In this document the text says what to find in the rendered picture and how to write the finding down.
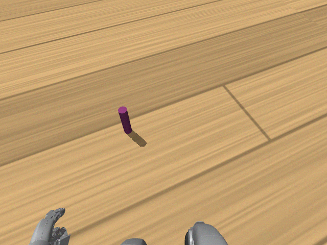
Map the left robot hand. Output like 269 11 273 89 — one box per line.
30 208 71 245

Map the can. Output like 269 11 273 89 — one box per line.
118 106 132 134

